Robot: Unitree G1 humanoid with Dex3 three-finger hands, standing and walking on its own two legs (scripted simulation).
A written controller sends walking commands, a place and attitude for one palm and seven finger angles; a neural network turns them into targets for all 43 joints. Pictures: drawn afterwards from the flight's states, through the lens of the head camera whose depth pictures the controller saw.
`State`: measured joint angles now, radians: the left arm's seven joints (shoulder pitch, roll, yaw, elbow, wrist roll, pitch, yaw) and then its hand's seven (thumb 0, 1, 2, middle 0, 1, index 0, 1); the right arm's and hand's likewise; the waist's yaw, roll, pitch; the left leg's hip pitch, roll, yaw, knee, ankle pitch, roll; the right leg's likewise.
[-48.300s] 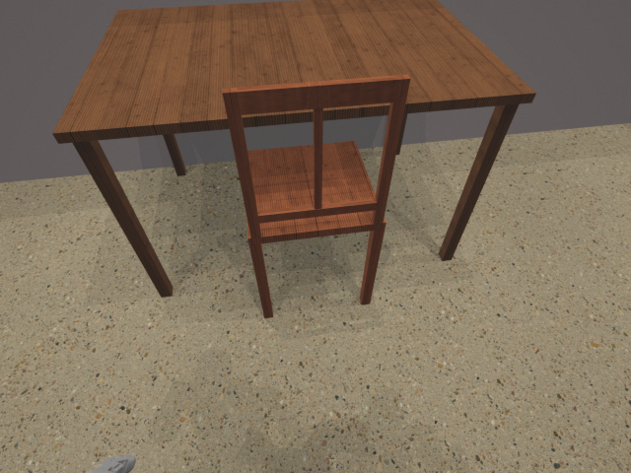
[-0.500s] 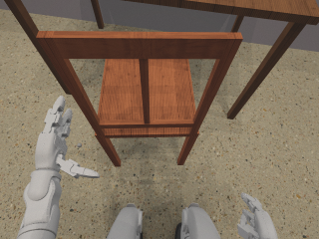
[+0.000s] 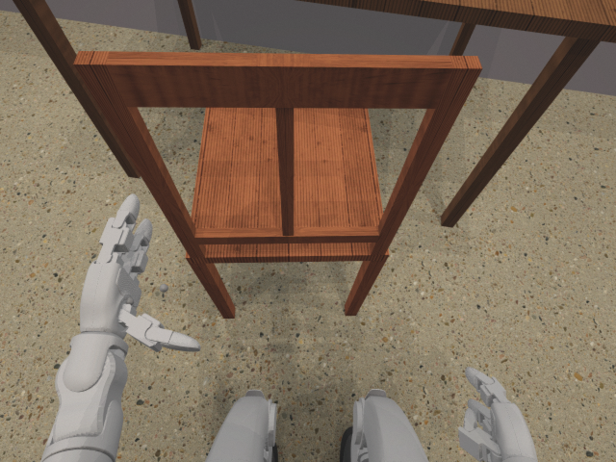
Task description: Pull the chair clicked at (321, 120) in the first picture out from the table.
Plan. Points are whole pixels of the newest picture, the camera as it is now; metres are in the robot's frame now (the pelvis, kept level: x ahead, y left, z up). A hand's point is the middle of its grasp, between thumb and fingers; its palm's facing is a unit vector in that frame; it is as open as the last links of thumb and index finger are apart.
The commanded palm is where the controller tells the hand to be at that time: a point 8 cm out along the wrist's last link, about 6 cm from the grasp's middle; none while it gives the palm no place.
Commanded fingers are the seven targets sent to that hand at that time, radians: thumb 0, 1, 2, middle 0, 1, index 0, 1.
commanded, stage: aim the fingers beside a spindle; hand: left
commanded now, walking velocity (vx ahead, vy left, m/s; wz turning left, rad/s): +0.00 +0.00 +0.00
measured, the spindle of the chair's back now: (286, 183) +0.47 +0.05 +0.02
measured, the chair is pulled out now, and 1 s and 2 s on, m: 0.25 0.25 0.25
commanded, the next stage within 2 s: none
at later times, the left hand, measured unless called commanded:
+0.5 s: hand (150, 277) +0.32 +0.21 +0.03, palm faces +0.09 -0.99 -0.07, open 16.9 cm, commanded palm +0.30 +0.25 +0.02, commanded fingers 0.00 -0.50 0.30 -0.06 -0.08 -0.06 -0.08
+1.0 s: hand (156, 292) +0.31 +0.20 +0.01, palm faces +0.07 -1.00 -0.04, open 16.9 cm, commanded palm +0.30 +0.25 +0.03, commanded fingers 0.00 -0.50 0.30 -0.06 -0.08 -0.06 -0.08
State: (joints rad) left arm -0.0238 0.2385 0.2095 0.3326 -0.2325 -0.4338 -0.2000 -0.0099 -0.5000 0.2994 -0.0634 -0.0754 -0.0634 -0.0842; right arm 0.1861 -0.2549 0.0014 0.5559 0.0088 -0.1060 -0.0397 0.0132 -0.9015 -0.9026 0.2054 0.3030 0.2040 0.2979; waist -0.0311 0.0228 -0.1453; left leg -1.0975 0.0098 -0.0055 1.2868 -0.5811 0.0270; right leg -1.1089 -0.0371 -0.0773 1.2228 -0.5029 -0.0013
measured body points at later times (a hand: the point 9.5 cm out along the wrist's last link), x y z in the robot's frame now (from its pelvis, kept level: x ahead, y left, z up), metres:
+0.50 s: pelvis +0.01 +0.00 +0.00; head +0.12 +0.01 +0.44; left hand +0.31 +0.26 +0.04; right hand +0.17 -0.25 -0.10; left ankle +0.01 +0.10 -0.62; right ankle +0.04 -0.13 -0.62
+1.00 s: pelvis +0.00 +0.00 +0.00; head +0.12 +0.01 +0.43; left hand +0.30 +0.25 +0.02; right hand +0.17 -0.25 -0.10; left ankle +0.01 +0.10 -0.62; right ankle +0.04 -0.13 -0.62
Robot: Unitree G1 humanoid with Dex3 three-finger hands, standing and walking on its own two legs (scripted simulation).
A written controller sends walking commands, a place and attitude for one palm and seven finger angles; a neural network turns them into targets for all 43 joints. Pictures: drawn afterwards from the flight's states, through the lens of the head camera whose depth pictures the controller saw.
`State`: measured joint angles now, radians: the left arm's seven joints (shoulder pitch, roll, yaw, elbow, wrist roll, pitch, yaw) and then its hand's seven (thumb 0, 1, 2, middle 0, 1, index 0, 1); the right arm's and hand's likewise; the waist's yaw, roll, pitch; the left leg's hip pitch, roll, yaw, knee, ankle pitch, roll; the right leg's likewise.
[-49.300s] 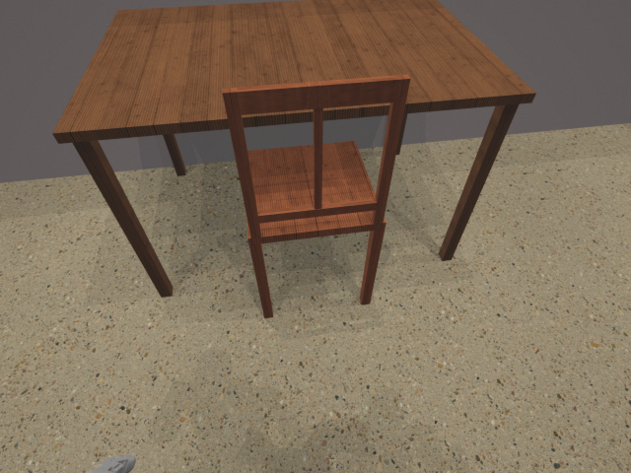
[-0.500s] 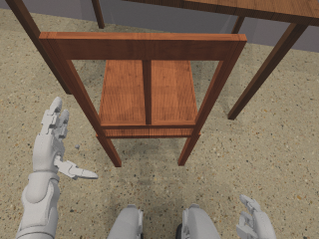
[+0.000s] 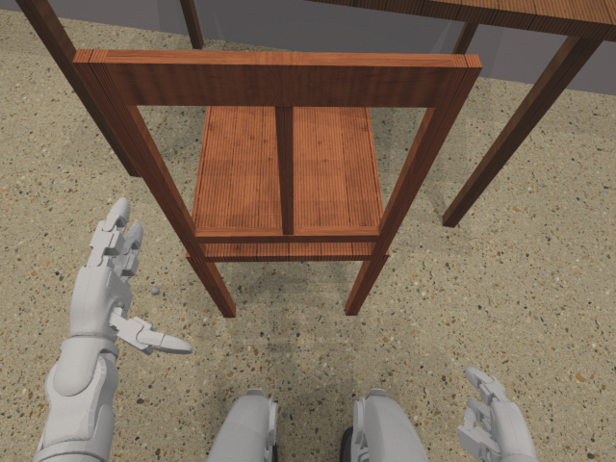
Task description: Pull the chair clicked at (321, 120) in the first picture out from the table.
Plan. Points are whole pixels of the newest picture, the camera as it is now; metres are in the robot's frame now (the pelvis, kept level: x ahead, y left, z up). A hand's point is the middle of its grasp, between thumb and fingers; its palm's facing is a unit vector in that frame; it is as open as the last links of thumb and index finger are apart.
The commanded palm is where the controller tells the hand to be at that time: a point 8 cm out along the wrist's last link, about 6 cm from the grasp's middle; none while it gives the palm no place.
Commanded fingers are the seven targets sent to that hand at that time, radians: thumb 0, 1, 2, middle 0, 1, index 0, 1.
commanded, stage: aim the fingers beside a spindle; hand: left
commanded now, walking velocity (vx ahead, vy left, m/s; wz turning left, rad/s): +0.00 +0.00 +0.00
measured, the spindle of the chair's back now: (286, 182) +0.47 +0.06 +0.02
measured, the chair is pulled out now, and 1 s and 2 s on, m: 0.25 0.25 0.25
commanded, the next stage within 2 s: push the fingers through the gap in 1.48 s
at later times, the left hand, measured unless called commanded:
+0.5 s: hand (149, 278) +0.32 +0.20 +0.03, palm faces +0.06 -1.00 -0.06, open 16.9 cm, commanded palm +0.29 +0.25 +0.02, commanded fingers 0.00 -0.50 0.30 -0.06 -0.08 -0.06 -0.08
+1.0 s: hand (165, 296) +0.30 +0.19 +0.02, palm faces +0.01 -1.00 -0.02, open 16.9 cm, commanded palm +0.29 +0.25 +0.03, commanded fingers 0.00 -0.50 0.30 -0.06 -0.08 -0.06 -0.08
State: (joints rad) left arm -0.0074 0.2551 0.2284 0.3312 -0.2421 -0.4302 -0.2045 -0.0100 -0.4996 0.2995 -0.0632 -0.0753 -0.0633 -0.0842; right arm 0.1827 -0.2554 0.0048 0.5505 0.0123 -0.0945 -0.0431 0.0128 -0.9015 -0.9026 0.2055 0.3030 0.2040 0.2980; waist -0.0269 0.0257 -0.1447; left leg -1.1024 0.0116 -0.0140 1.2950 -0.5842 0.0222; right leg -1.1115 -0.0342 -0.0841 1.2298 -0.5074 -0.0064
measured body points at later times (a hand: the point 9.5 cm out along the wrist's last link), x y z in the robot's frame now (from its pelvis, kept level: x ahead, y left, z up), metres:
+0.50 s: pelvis +0.01 +0.00 +0.01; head +0.12 +0.01 +0.44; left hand +0.31 +0.26 +0.04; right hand +0.16 -0.25 -0.10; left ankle +0.01 +0.10 -0.62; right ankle +0.04 -0.12 -0.62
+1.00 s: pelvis +0.00 +0.00 +0.00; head +0.12 +0.01 +0.44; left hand +0.30 +0.24 +0.02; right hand +0.17 -0.25 -0.10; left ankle +0.01 +0.10 -0.62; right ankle +0.04 -0.12 -0.62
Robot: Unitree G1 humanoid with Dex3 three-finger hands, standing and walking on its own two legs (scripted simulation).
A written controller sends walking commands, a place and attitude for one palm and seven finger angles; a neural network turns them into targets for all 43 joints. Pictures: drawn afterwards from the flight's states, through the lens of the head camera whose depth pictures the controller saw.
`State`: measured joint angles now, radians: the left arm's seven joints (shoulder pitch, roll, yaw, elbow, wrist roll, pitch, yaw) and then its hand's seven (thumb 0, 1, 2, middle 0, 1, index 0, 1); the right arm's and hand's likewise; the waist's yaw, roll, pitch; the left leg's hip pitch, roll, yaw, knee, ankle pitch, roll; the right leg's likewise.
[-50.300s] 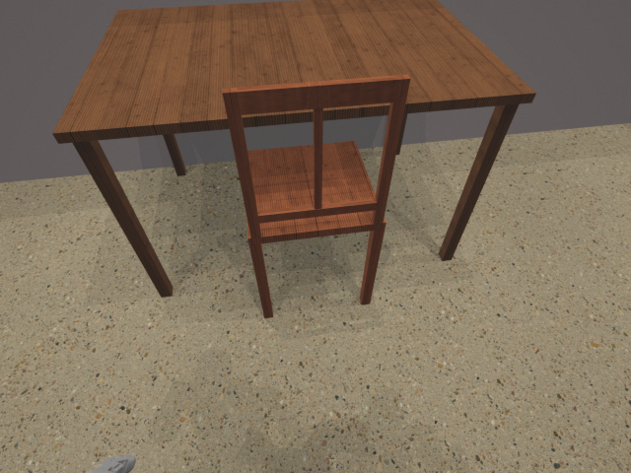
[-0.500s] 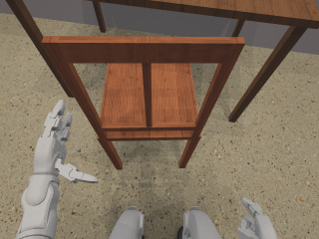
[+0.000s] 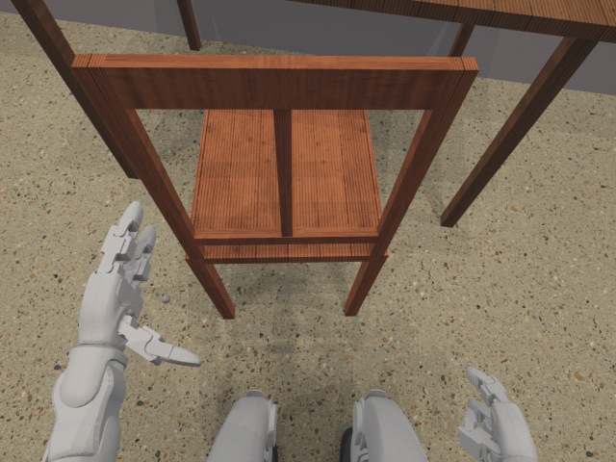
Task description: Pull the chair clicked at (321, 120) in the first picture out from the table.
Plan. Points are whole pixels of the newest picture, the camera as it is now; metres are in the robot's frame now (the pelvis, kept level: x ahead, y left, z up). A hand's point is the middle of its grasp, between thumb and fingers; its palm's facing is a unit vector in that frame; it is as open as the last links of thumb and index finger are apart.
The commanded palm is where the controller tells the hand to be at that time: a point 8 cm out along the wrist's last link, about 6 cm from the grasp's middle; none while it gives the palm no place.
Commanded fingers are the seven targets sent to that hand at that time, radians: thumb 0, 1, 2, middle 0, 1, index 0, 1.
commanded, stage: aim the fingers beside a spindle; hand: left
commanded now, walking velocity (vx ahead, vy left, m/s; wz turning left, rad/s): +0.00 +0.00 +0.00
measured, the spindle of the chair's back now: (285, 184) +0.47 +0.06 +0.02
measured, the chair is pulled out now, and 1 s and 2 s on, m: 0.25 0.25 0.25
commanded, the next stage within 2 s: push the fingers through the gap in 0.48 s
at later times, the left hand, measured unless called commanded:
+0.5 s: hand (142, 272) +0.33 +0.22 +0.02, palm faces +0.12 -0.99 -0.06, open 16.9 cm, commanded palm +0.30 +0.25 +0.02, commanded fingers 0.00 -0.50 0.30 -0.06 -0.08 -0.06 -0.08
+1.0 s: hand (166, 255) +0.36 +0.20 +0.02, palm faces +0.07 -1.00 -0.06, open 17.0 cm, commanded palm +0.34 +0.25 +0.02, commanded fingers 0.00 -0.50 0.30 -0.06 -0.08 -0.06 -0.08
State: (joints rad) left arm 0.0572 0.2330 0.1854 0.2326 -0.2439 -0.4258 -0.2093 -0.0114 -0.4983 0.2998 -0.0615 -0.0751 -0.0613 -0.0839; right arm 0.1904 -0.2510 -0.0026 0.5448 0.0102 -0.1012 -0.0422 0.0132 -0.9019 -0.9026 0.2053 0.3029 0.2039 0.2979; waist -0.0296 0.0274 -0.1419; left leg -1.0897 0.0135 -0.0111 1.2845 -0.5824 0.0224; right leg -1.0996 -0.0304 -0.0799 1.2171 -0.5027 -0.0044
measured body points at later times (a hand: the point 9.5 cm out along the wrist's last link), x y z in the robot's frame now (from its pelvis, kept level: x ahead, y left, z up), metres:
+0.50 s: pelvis +0.00 +0.00 +0.00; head +0.12 +0.01 +0.44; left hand +0.32 +0.27 +0.03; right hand +0.16 -0.25 -0.10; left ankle +0.01 +0.10 -0.63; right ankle +0.04 -0.12 -0.63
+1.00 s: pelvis +0.01 +0.00 +0.00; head +0.14 +0.01 +0.43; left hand +0.35 +0.25 +0.03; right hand +0.15 -0.25 -0.11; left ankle +0.01 +0.10 -0.63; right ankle +0.04 -0.12 -0.63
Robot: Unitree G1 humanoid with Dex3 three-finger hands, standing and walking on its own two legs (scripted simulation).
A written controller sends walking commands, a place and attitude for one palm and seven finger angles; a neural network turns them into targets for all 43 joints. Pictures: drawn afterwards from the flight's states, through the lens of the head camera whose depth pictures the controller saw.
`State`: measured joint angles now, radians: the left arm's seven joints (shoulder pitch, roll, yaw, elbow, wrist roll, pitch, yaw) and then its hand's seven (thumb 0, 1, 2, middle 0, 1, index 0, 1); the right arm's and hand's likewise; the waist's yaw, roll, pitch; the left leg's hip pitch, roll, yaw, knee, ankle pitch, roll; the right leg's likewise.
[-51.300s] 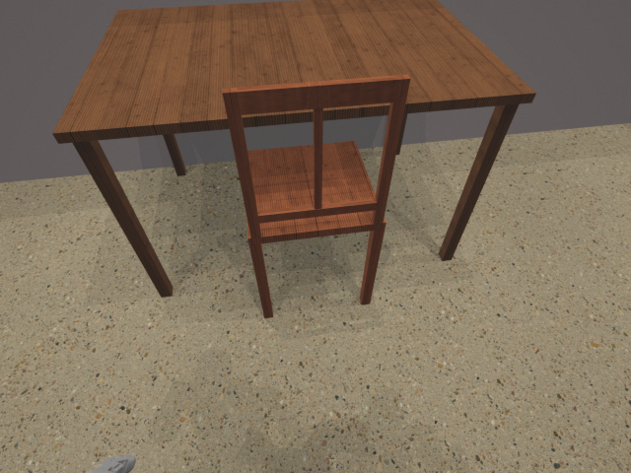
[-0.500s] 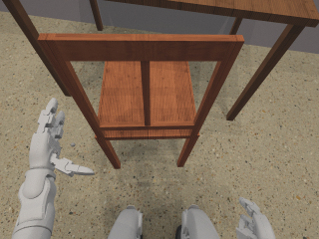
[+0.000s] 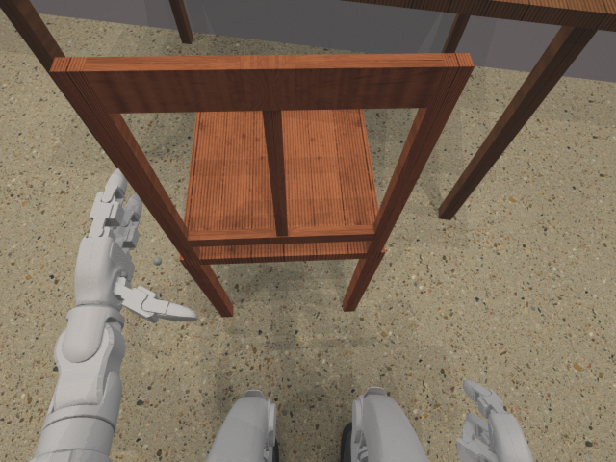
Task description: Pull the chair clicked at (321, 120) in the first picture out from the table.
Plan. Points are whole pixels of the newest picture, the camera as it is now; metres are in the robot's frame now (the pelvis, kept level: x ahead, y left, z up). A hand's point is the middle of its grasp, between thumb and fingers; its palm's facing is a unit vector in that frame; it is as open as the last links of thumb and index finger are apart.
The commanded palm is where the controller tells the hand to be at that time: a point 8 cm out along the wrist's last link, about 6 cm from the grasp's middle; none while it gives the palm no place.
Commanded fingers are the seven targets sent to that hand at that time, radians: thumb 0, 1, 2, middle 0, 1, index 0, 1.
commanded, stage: push the fingers through the gap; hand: left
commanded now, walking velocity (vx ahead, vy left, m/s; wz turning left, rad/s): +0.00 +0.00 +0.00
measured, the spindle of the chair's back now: (278, 184) +0.47 +0.06 +0.02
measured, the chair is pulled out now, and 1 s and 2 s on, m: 0.25 0.25 0.25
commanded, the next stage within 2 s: hook a spindle and tug to test in 1.18 s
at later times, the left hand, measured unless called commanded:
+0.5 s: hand (160, 229) +0.39 +0.21 +0.01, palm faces +0.08 -0.99 -0.06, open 16.9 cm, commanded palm +0.37 +0.25 +0.02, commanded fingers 0.00 -0.50 0.30 -0.06 -0.08 -0.06 -0.08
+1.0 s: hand (158, 204) +0.43 +0.22 +0.01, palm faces +0.07 -1.00 -0.04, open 16.9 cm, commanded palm +0.40 +0.26 +0.02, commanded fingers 0.00 -0.50 0.30 -0.06 -0.08 -0.06 -0.08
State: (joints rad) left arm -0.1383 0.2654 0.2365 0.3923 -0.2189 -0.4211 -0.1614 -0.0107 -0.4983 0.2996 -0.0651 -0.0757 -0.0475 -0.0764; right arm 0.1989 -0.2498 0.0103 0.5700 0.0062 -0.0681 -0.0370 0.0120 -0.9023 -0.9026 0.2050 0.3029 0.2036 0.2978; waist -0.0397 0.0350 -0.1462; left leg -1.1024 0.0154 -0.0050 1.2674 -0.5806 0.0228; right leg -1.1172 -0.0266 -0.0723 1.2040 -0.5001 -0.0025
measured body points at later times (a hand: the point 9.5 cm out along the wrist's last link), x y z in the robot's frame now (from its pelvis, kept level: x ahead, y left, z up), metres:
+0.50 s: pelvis -0.01 +0.00 +0.00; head +0.12 +0.01 +0.43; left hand +0.38 +0.26 +0.02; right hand +0.11 -0.27 -0.12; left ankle +0.01 +0.10 -0.63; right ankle +0.03 -0.12 -0.63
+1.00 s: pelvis -0.01 +0.01 -0.01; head +0.14 +0.02 +0.42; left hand +0.42 +0.27 +0.02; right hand +0.06 -0.26 -0.12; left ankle +0.01 +0.10 -0.63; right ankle +0.03 -0.12 -0.63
